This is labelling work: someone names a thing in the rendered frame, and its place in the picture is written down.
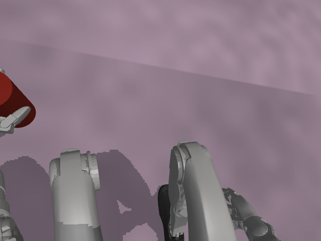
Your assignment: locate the left robot arm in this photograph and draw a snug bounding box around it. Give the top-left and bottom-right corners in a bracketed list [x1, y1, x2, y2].
[0, 169, 24, 241]

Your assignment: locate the can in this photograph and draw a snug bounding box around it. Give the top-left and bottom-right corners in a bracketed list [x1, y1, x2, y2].
[0, 72, 36, 128]

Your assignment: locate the right robot hand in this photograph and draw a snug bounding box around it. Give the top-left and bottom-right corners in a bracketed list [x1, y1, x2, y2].
[222, 188, 258, 230]

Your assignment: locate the left robot hand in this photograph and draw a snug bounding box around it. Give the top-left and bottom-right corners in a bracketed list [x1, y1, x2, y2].
[0, 68, 31, 134]

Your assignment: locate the right robot foot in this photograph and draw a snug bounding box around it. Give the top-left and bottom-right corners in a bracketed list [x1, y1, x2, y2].
[158, 184, 184, 241]

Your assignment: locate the right robot arm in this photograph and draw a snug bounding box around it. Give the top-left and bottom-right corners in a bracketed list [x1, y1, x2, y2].
[243, 216, 281, 241]

